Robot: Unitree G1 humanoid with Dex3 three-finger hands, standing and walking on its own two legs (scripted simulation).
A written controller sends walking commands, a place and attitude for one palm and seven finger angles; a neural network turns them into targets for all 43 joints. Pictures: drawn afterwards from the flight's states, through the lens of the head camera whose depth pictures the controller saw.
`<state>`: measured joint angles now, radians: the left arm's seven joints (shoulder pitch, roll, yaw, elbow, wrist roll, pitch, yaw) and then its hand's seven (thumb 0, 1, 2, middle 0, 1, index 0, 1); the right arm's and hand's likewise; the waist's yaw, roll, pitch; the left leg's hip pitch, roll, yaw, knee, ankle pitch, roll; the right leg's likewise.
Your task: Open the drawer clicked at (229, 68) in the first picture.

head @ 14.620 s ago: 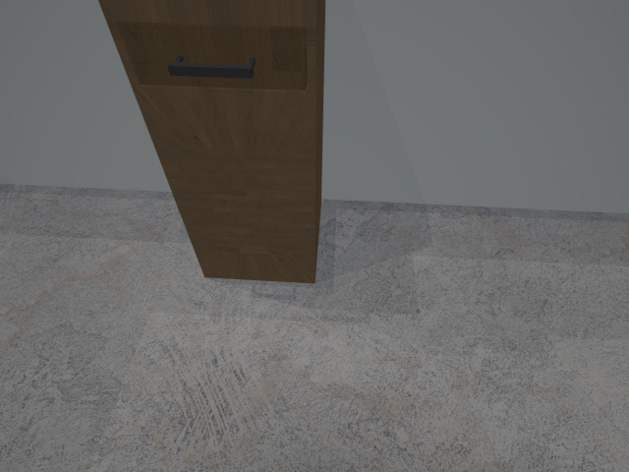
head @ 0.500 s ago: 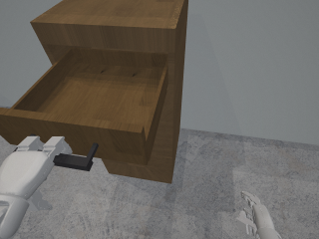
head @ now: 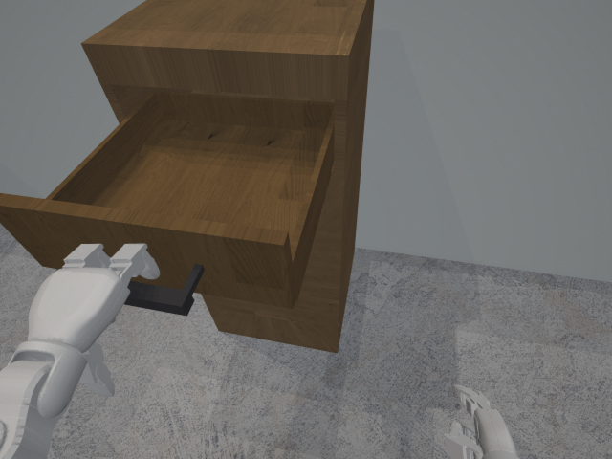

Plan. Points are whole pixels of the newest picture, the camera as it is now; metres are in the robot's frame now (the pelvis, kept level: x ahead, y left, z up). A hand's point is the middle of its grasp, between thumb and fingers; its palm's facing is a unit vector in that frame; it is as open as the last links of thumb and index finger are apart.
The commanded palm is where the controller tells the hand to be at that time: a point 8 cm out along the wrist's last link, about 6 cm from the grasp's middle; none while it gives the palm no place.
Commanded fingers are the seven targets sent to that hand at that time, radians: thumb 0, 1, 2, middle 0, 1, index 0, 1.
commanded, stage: lift the hand off the handle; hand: left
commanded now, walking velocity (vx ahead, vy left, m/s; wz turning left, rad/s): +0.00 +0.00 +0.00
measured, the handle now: (129, 277) +0.28 +0.26 +0.11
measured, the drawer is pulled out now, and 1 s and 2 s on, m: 0.30 0.30 0.30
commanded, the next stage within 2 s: draw the hand back to the body in 1.18 s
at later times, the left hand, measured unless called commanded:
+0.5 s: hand (84, 286) +0.23 +0.27 +0.16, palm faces +0.06 -0.04 -1.00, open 13.8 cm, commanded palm +0.21 +0.27 +0.23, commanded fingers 0.00 -0.50 0.30 -0.30 -1.20 -0.30 -1.20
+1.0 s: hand (69, 230) +0.25 +0.26 +0.23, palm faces +0.12 -0.01 -0.99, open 13.8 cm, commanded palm +0.21 +0.27 +0.30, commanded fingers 0.00 -0.50 0.30 -0.30 -1.20 -0.30 -1.20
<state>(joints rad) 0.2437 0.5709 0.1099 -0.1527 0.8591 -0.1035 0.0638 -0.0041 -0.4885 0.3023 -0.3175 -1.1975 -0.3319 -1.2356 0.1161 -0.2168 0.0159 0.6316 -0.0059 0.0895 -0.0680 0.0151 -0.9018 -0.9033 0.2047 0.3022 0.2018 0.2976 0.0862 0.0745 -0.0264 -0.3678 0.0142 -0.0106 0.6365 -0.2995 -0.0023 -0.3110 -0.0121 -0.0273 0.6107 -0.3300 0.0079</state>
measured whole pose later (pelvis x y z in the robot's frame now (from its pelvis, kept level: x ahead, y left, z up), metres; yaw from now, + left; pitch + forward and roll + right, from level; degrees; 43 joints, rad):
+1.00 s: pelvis +0.00 +0.00 +0.01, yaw +1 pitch -2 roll +0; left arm 0.01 0.75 0.21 -0.33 0.64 -0.01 -0.28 0.00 -0.49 0.30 -0.32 -1.20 -0.32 -1.20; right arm 0.09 -0.28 0.05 0.62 0.03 0.05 -0.02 0.02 -0.90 -0.90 0.20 0.30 0.20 0.30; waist 0.10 0.12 0.00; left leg -0.22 0.01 -0.02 0.46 -0.21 -0.01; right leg -0.16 -0.02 -0.04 0.45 -0.25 0.01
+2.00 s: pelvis -0.01 +0.00 +0.02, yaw +1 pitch -3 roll -1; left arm 0.16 0.56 0.44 -0.49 0.02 -0.12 -0.10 -0.01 -0.46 0.31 -0.32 -1.18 -0.32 -1.18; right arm 0.08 -0.23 0.06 0.61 0.03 -0.08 -0.06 0.02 -0.90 -0.90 0.20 0.30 0.20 0.30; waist 0.10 0.10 0.05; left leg -0.19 0.02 -0.03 0.45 -0.21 -0.01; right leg -0.11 0.00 -0.05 0.40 -0.23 0.00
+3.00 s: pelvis +0.01 -0.02 +0.02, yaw -1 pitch -5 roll -1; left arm 0.27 0.37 0.47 -0.61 -0.10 -0.17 0.09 0.01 0.87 0.89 -0.22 -0.31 -0.21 -0.31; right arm 0.16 -0.20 0.01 0.66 0.00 -0.13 -0.07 0.02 -0.90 -0.90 0.20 0.30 0.20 0.30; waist 0.08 0.07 0.03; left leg -0.10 0.05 0.00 0.41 -0.22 -0.03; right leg -0.04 0.03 -0.02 0.36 -0.24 -0.02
